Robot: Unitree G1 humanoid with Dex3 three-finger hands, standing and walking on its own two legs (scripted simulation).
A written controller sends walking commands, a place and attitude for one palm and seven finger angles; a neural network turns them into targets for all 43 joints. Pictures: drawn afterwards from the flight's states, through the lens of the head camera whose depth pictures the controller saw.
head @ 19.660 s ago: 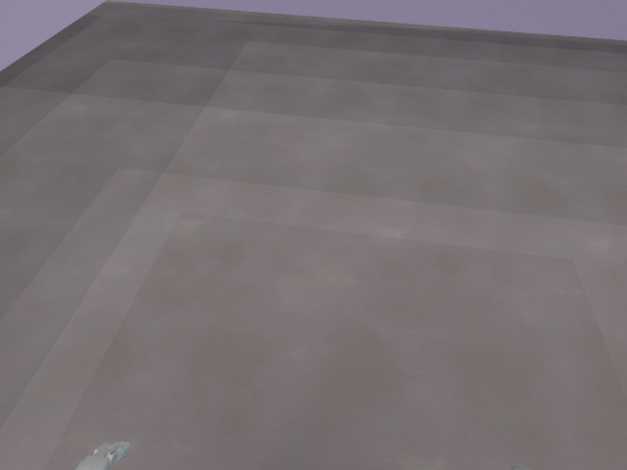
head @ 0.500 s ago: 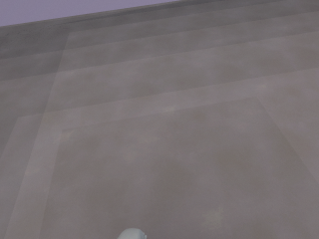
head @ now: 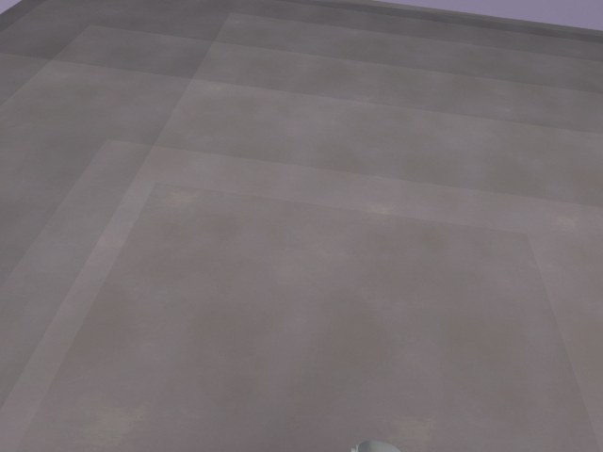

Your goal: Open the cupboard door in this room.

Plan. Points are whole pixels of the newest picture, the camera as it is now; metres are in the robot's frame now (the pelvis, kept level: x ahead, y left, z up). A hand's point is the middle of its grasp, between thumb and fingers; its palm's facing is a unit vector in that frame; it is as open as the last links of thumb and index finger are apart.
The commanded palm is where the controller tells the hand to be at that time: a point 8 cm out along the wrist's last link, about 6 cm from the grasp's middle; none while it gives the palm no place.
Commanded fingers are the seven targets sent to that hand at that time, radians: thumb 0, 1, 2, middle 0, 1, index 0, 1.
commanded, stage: turn or walk to find it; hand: left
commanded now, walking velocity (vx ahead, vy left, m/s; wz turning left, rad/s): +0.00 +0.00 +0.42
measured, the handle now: out of the picture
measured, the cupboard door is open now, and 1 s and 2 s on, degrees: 0 0 0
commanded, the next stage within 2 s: stand and wait in 0.36 s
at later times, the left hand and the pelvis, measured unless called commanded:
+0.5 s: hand out of the picture +0.04 +0.13 -0.14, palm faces +0.21 -0.94 -0.28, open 7.4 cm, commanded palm none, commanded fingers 0.00 0.90 0.90 -0.20 -0.30 -0.20 -0.30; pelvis -0.02 -0.07 +0.00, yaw +13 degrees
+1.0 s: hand out of the picture -0.15 +0.19 -0.19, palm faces +0.51 -0.83 -0.22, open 7.4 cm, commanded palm none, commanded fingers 0.00 0.90 0.90 -0.20 -0.30 -0.20 -0.30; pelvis -0.07 -0.01 -0.01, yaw +27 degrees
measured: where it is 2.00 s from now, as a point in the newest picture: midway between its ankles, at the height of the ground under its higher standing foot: outside the picture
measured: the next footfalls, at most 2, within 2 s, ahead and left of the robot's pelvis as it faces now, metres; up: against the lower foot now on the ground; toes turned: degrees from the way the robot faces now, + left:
right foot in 0.30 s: +0.05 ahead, -0.14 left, +0.00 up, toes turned +4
left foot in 0.86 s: -0.08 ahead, +0.08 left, +0.00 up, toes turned +29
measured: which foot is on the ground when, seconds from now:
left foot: down 0.00-0.32, up 0.34-0.84, down 0.86-1.00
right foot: up 0.00-0.28, down 0.30-0.86, up 0.88-1.00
